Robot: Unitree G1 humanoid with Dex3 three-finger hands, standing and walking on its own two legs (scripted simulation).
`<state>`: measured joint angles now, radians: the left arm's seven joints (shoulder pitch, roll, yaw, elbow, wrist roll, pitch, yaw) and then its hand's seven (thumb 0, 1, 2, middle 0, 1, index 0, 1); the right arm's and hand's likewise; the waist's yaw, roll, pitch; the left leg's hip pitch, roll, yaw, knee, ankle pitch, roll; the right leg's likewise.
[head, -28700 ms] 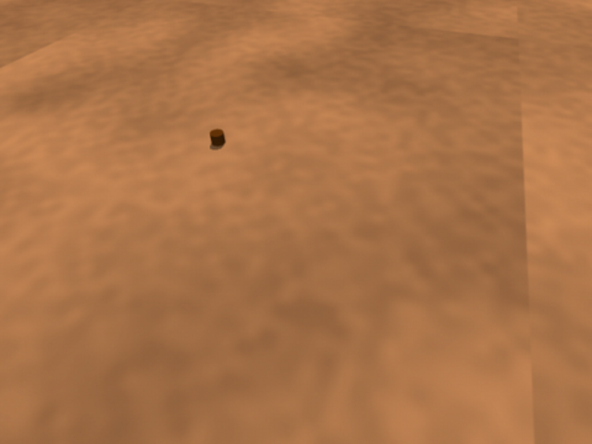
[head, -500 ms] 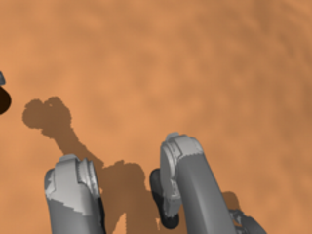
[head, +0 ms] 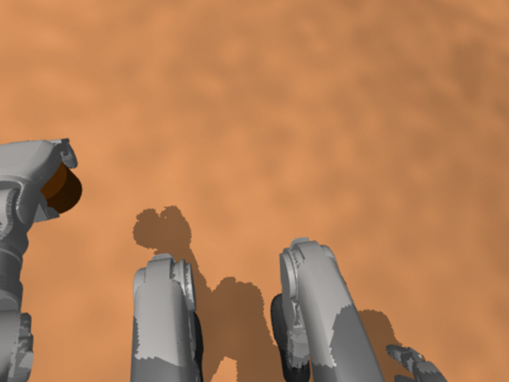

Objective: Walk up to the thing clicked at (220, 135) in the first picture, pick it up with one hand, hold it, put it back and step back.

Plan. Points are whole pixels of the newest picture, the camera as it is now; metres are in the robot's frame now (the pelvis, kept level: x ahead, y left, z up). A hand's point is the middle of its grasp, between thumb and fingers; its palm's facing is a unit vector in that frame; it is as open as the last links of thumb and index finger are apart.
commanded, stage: lift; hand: left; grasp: from above
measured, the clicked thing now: (48, 185) +0.45 +0.33 -0.13
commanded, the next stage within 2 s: hold in 1.16 s
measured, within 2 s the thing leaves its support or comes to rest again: neither
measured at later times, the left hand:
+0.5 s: hand out of the picture +0.36 +0.29 +0.11, palm faces -0.45 -0.12 -0.89, open 10.6 cm
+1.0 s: hand out of the picture +0.37 +0.25 +0.22, palm faces -0.43 -0.11 -0.90, open 10.6 cm
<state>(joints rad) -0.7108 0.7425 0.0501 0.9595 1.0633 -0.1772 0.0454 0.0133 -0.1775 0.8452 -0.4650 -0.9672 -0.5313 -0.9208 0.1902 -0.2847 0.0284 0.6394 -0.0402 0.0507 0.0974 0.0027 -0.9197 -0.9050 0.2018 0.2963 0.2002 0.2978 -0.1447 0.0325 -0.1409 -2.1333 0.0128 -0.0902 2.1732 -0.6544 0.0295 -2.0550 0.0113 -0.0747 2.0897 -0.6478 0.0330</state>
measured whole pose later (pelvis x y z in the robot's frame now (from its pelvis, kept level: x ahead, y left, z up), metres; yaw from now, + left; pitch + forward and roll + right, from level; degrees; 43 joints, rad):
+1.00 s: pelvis +0.06 +0.00 +0.30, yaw +4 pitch +14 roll -2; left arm -0.36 0.41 -0.16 0.86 0.99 0.01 0.16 0.01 -0.14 0.82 -0.43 -0.99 -0.51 -0.93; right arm 0.26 -0.24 -0.03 0.75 0.03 -0.03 -0.04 0.01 -0.91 -0.90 0.20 0.30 0.20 0.30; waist -0.07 0.03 -0.11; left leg -0.82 0.03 0.00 1.02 -0.44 0.01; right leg -0.80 0.02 0.00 0.98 -0.42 0.01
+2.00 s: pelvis +0.09 +0.00 +0.36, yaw +4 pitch +4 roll +0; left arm -0.26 0.40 -0.22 0.70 0.99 0.02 0.01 0.01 -0.14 0.81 -0.43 -0.99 -0.51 -0.93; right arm 0.23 -0.26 -0.04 0.70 0.06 0.05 -0.04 0.01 -0.90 -0.90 0.20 0.30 0.20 0.30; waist -0.01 0.04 -0.05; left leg -0.36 0.01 0.04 0.59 -0.30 0.01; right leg -0.36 0.00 0.03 0.58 -0.29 0.02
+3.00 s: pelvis +0.08 -0.01 +0.37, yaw +4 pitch +1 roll +0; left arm -0.25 0.40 -0.23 0.64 0.98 0.02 -0.03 0.01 -0.13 0.80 -0.42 -0.99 -0.50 -0.93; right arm 0.18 -0.25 -0.02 0.70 0.07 0.06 -0.06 0.01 -0.91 -0.90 0.20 0.30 0.20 0.30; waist 0.01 0.05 -0.02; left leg -0.26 0.01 0.03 0.48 -0.23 0.00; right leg -0.27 0.00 0.03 0.49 -0.24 0.01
